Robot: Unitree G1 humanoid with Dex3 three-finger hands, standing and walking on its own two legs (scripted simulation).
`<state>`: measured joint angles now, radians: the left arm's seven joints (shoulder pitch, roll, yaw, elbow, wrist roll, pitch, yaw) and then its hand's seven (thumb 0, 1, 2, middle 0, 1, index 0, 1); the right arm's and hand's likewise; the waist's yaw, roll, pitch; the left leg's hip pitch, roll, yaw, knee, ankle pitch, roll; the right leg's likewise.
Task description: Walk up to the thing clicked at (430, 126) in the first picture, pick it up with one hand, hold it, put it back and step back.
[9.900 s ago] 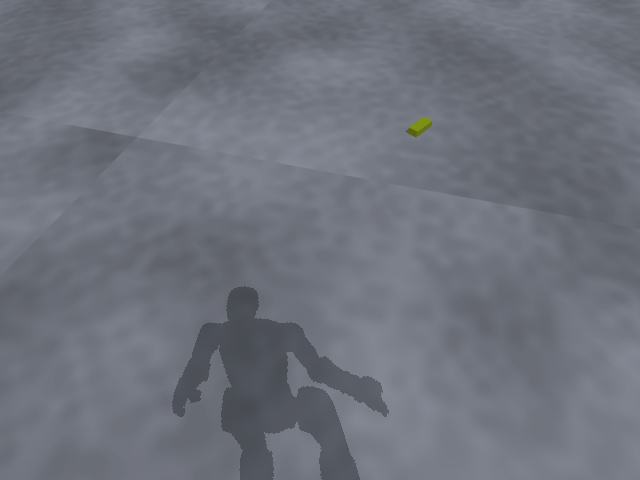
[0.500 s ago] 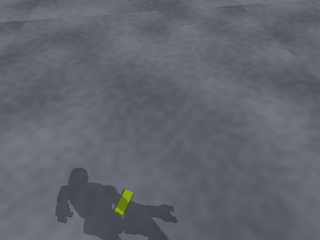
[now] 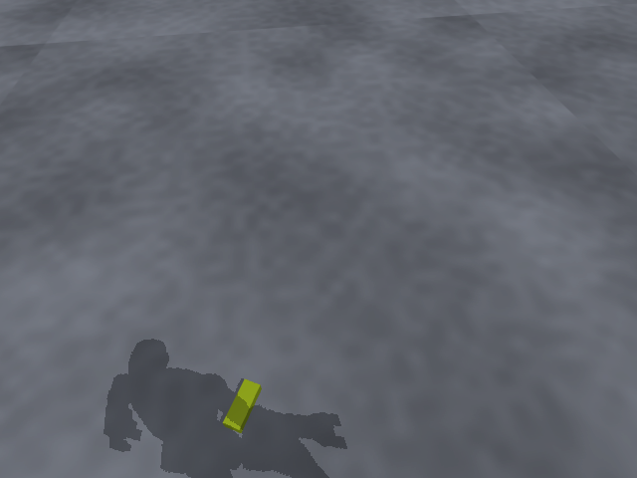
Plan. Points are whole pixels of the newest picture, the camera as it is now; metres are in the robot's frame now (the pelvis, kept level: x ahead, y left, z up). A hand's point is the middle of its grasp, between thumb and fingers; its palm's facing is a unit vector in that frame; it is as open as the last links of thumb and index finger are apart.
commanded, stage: stand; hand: left
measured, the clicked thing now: (242, 405) +0.45 +0.25 -0.76
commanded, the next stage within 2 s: none
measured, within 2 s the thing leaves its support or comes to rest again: neither
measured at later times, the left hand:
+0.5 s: hand out of the picture +0.05 +0.25 -0.15, palm faces -0.02 -0.94 -0.34, open 7.4 cm
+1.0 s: hand out of the picture +0.04 +0.24 -0.15, palm faces -0.01 -0.94 -0.34, open 7.4 cm
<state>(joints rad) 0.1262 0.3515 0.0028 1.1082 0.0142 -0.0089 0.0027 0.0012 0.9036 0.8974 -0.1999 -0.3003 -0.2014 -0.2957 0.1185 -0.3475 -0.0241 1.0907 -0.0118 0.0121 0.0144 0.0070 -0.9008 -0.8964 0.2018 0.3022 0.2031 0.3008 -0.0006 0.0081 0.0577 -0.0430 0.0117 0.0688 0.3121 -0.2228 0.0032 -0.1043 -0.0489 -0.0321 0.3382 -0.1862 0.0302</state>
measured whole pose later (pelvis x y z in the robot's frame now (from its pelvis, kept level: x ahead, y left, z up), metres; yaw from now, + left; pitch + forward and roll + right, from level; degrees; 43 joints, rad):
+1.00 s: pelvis -0.02 -0.01 +0.00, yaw +1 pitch -2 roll +0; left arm 0.13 0.34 0.00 1.14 0.01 -0.01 -0.01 0.00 0.90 0.90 -0.20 -0.30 -0.20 -0.30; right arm 0.13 -0.35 0.00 1.13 -0.02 -0.01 0.01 0.01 -0.90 -0.90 0.20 0.30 0.20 0.30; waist 0.00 0.01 0.05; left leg -0.07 0.03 0.05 0.29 -0.18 -0.02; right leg -0.12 -0.03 -0.05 0.31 -0.15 0.01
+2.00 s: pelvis -0.01 -0.01 +0.00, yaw +1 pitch -2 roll +0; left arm 0.11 0.35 0.00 1.13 0.01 -0.01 -0.01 0.00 0.90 0.90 -0.20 -0.30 -0.20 -0.30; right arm 0.12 -0.35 0.00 1.13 -0.01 -0.01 0.00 0.01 -0.90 -0.90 0.20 0.30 0.20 0.30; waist 0.00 0.01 0.04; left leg -0.06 0.03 0.05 0.29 -0.19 -0.02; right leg -0.11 -0.03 -0.05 0.31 -0.16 0.01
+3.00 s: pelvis -0.02 +0.00 -0.08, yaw +2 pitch +17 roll -2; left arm 0.09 0.24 0.14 0.64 0.25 0.36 0.19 -0.01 -0.55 1.03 -0.07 -1.05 -0.04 -1.08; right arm 0.16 -0.21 -0.02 0.62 -0.01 -0.07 -0.06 0.01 -0.84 -0.88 0.20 0.30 0.20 0.30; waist 0.00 0.00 -0.11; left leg -0.83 0.04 0.01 1.05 -0.51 0.00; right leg -0.84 -0.05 -0.06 1.00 -0.44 0.02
